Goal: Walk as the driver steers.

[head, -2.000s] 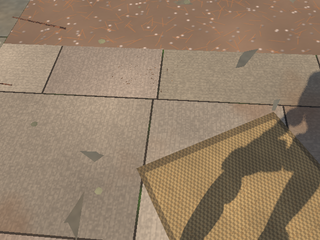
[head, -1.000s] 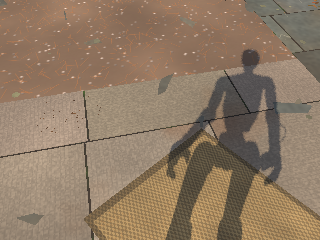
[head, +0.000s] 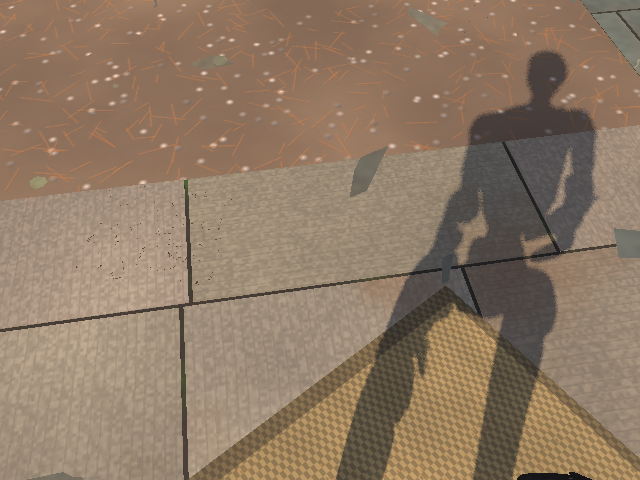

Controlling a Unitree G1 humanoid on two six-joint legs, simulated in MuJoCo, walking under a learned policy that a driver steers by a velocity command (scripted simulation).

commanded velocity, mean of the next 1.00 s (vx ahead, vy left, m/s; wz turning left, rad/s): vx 0.49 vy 0.00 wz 0.14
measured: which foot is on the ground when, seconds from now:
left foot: down 0.00-0.54, up 0.56-1.00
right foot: down 0.00-0.02, up 0.04-0.52, down 0.54-1.00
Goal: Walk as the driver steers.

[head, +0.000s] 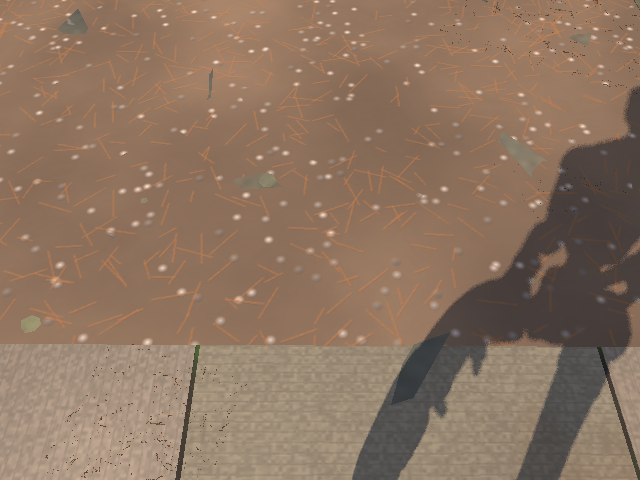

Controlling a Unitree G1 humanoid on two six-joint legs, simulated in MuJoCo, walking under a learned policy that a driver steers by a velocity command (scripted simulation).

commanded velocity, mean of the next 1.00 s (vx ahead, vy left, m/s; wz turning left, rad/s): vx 0.50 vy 0.00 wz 0.35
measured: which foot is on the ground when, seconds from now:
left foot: up 0.00-0.08, down 0.10-0.66, up 0.68-1.00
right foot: down 0.00-0.12, up 0.14-0.64, down 0.66-1.00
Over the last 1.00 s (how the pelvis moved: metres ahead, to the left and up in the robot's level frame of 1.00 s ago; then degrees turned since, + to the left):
0.56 0.00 0.02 11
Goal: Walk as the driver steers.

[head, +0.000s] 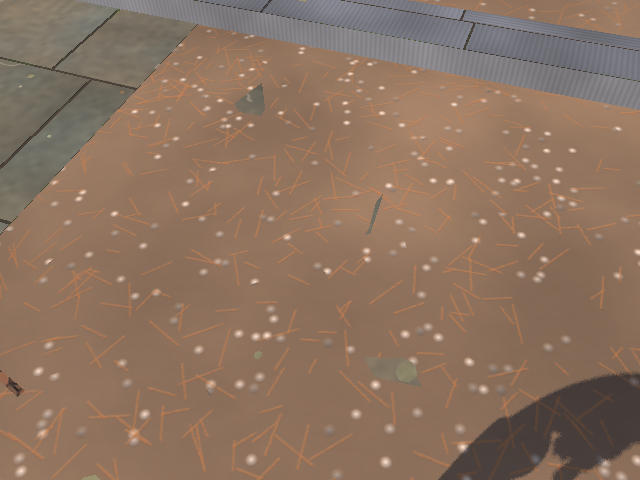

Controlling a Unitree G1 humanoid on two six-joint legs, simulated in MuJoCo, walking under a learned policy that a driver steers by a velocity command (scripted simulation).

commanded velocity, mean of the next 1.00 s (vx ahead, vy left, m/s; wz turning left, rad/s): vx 0.50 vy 0.00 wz -0.40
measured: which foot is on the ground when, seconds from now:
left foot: up 0.00-0.16, down 0.18-0.72, up 0.74-1.00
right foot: down 0.00-0.18, up 0.20-0.72, down 0.74-1.00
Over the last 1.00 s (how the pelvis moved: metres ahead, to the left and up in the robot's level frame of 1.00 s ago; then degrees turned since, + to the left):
0.55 0.08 0.01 20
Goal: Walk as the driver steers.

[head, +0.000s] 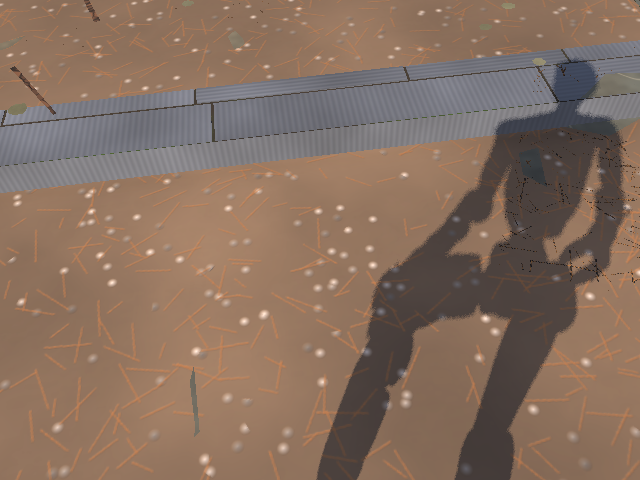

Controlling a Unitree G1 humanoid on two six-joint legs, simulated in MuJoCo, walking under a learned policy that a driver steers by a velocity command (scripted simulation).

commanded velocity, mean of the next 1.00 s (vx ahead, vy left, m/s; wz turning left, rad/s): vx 0.50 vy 0.00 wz -0.10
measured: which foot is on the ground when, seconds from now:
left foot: up 0.00-0.26, down 0.28-0.82, up 0.84-1.00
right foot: down 0.00-0.30, up 0.32-0.78, down 0.80-1.00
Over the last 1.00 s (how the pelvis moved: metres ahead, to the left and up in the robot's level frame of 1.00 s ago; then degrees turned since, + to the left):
0.50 -0.06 0.00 -28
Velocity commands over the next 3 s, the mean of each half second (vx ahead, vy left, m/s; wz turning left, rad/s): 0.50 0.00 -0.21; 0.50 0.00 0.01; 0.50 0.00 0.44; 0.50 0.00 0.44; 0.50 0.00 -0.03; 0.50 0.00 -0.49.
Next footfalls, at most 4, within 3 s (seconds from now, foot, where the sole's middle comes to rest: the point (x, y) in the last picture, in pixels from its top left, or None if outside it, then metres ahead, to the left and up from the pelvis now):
0.28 left None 0.34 0.13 -0.78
0.80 right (398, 416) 0.60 -0.09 -0.78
1.36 left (320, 304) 0.89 0.08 -0.78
1.88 right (348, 202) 1.22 0.01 -0.78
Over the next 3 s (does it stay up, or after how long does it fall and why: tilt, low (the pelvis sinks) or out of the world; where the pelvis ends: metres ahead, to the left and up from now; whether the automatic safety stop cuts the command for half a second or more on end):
stays up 1.55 0.41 0.09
